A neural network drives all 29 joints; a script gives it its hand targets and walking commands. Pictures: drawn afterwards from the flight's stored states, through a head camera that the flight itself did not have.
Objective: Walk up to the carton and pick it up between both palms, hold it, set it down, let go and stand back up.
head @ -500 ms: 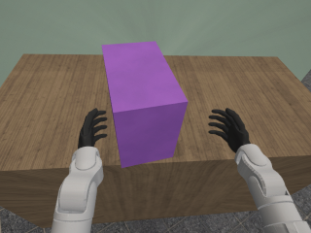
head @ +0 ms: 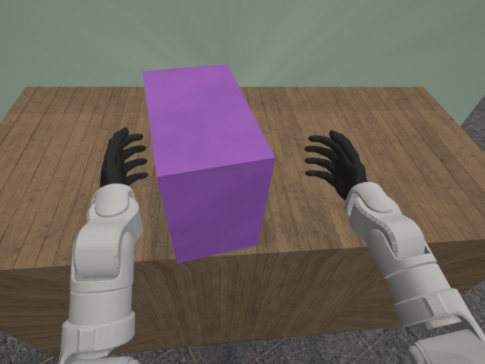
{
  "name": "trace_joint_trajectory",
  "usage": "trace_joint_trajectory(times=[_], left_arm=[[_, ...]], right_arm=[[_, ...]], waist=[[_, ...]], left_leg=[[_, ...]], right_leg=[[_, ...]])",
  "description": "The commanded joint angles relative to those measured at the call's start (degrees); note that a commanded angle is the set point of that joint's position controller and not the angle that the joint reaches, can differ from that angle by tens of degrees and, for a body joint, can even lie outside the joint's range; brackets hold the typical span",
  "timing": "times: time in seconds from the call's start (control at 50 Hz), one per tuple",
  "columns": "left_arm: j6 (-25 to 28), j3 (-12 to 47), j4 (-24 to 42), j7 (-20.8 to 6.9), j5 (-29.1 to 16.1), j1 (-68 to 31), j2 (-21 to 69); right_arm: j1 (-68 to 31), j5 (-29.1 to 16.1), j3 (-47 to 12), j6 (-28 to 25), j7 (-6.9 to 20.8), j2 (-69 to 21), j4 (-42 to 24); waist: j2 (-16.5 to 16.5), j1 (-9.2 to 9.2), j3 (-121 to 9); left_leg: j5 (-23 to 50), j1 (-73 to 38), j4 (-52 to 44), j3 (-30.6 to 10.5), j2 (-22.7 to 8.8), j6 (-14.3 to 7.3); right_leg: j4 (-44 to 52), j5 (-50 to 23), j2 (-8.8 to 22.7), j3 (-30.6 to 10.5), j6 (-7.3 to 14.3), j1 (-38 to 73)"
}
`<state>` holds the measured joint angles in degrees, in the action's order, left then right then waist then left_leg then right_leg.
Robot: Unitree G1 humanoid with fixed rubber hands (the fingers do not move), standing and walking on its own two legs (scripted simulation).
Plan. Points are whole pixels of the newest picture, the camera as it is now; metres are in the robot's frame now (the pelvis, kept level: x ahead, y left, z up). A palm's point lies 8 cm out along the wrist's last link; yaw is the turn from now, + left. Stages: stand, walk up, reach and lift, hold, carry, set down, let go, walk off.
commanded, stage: reach and lift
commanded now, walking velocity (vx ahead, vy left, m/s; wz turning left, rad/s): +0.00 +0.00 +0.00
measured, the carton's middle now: (202, 162) +0.46 +0.09 +0.06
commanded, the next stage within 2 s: none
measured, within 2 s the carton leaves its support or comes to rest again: neither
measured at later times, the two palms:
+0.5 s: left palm (113, 130) +0.38 +0.20 +0.20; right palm (346, 128) +0.41 -0.14 +0.20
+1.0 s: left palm (99, 81) +0.43 +0.22 +0.25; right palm (329, 79) +0.46 -0.11 +0.25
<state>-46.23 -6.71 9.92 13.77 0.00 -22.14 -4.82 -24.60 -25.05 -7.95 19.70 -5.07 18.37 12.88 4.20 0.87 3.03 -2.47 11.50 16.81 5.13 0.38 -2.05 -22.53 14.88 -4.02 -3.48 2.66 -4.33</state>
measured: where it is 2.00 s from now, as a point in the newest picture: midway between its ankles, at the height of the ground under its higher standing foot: outside the picture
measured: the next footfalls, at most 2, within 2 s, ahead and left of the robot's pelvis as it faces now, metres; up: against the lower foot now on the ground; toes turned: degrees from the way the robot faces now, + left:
none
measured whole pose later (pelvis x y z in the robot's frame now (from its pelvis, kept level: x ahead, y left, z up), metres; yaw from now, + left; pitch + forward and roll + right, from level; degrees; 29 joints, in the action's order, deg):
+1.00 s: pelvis +0.02 +0.00 +0.00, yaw +0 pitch +0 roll +0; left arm -37.3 -6.7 -40.9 15.7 -2.6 -63.8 -13.4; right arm -65.5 -26.4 -9.0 23.1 -3.2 19.4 55.1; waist 4.2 3.9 -1.6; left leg -5.7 15.5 21.3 5.1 -0.3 -1.9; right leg -22.5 15.8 -4.5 -3.5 2.9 -6.3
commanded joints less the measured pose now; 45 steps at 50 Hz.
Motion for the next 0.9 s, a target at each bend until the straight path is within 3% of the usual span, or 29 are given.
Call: trace_joint_trajectory(times=[0.0,0.1,0.16,0.26,0.3,0.4,0.42,0.48,0.5,0.56,0.58,0.6,0.64,0.74,0.78,0.8,0.82,0.88], left_arm=[[2.13,-3.82,-0.71,-0.4,-5.88,-30.99,-5.43],[1.3,-2.66,-8.73,0.79,-4.79,-34.68,-4.98],[1.34,-2.34,-10.35,1.92,-5.08,-38.29,-5.73],[2.37,-0.31,-8.68,3.24,-8.06,-42.91,-7.14],[2.46,0.3,-11.15,3.06,-9.22,-44.67,-7.64],[2.92,0.28,-20.79,2.93,-9.07,-51.15,-7.82],[2.68,-0.57,-22.2,2.96,-7.61,-50.05,-7.91],[3.31,-0.95,-24.63,2.77,-6.9,-53.32,-8.65],[3.65,-1.21,-25.02,2.78,-6.4,-53.63,-8.85],[4.79,-1.53,-26.4,2.45,-6.75,-56.94,-10.09],[5.3,-1.93,-25.83,2.37,-6.91,-58.48,-11.02],[5.8,-2.34,-29.46,2.3,-7.09,-61.22,-11.94],[6.4,-1.44,-28.02,2.25,-7.83,-60.99,-11.97],[7.9,-0.22,-37.51,1.51,-9.61,-66.17,-13.24],[8.52,-0.87,-42.01,1.19,-9.45,-69.06,-14.12],[9.12,-0.13,-41.93,1.13,-10.23,-69.84,-13.95],[9.86,-0.82,-46.44,1.22,-10.24,-72.27,-14.98],[11.65,-0.27,-47.73,1.26,-10.56,-72.61,-14.88]], right_arm=[[-35.6,-2.42,4.16,-1.06,-1.02,13.82,-3.58],[-36.85,-2.91,4.75,0.86,1.68,14.29,10.03],[-41.3,-3.43,4.56,0.27,2.75,14.75,11.72],[-48.06,-3.38,5.02,-1.57,2.8,15.68,6.62],[-49.98,-2.99,4.83,-1.45,2.49,15.53,6.81],[-55.24,-2.02,4.26,0.17,2.71,14.71,14.52],[-53.64,-2.55,3.11,0.53,2.87,14.64,16.9],[-54.92,-2.65,2.6,1.29,2.91,14.54,23.33],[-55.34,-3.24,1.66,1.44,3.08,14.31,24.51],[-59.17,-3.65,1.26,1.31,3.01,13.9,25.38],[-60.48,-3.96,0.78,1.01,2.62,13.63,23.44],[-63.73,-3.83,0.45,1.17,2.25,13.13,25.01],[-64.29,-4.21,0.08,0.6,1.95,12.82,23.16],[-69.69,-3.27,1.59,0.99,1.39,12.5,27.02],[-71.95,-2.79,1.39,1.47,1.58,11.91,30.45],[-72.77,-3.16,1.73,1.4,1.67,12.03,30.54],[-74.22,-2.55,1.92,1.97,1.94,11.95,34.3],[-74.55,-3.57,1.15,1.75,2.43,11.65,37.27]], waist=[[-4.94,4.98,-22.23],[-7.29,4.79,-18.63],[-7.53,5.25,-20.69],[-6.32,4.95,-28.84],[-5.38,4.43,-29.4],[-6.33,5.56,-25.09],[-6.28,6.51,-24.2],[-7.52,6.48,-23.4],[-7.68,7.25,-24.14],[-6.99,7.32,-26.74],[-6.86,7.75,-28.89],[-6.16,8.69,-28.45],[-6.22,8.13,-30.99],[-5.23,7.83,-30.67],[-4.98,8.86,-29.97],[-5.36,8.52,-32.08],[-4.89,9.57,-30.51],[-5.25,10.03,-32.78]], left_leg=[[0.39,-15.64,2.46,-6.04,-4.87,1.69],[-5.97,-15.09,0.26,-7.24,-6.66,1.67],[-7.24,-15.74,0.13,-7.6,-7.2,1.89],[-1.58,-18.45,2.77,-7.85,-6.89,2.06],[-0.14,-17.23,3.77,-7.82,-6.77,1.57],[-4.95,-13.02,3.09,-7.87,-6.86,1.43],[-3.39,-13.39,3.04,-7.86,-7.02,1.48],[-3.37,-14.33,2.28,-7.54,-6.89,1.93],[-1.77,-14.59,2.5,-7.44,-6.87,2.05],[0.32,-14.65,3.03,-7.23,-6.34,2.07],[2.15,-14.57,3.93,-6.79,-5.97,2.09],[0.94,-13.11,4.05,-6.52,-5.72,1.95],[5.04,-13.97,5.22,-6.79,-5.46,2.06],[1.76,-10.7,5.32,-6.62,-5.01,1.84],[0.35,-9.47,5.23,-6.08,-4.82,1.74],[0.59,-9.4,5.14,-6.12,-4.81,1.72],[-2.15,-7.78,4.58,-5.87,-4.9,1.53],[1.33,-9.55,5.25,-5.96,-5.0,1.93]], right_leg=[[4.64,-13.37,4.48,-3.4,-3.59,-14.06],[6.78,0.43,4.04,-3.38,-1.58,-17.69],[6.6,0.81,3.77,-2.76,-1.13,-18.33],[5.33,-6.69,3.04,-1.78,-1.55,-17.05],[5.13,-8.43,3.06,-2.18,-1.75,-16.55],[5.97,-2.41,4.24,-2.97,-1.5,-18.62],[5.84,-3.93,4.01,-3.13,-1.42,-17.88],[6.2,-5.69,3.97,-2.41,-1.52,-17.9],[6.1,-7.25,4.0,-2.53,-1.4,-17.13],[6.05,-10.79,3.95,-2.47,-1.84,-16.16],[5.66,-13.67,4.29,-3.04,-2.28,-14.93],[5.58,-13.02,4.41,-2.94,-2.52,-15.96],[4.81,-18.75,4.23,-2.85,-2.71,-14.65],[5.21,-17.04,4.71,-2.94,-2.99,-16.35],[5.45,-15.5,5.09,-3.01,-3.05,-17.2],[5.32,-15.6,5.03,-2.54,-2.8,-17.56],[5.82,-11.6,4.99,-2.45,-2.64,-19.63],[5.78,-15.17,4.63,-1.85,-2.31,-19.68]])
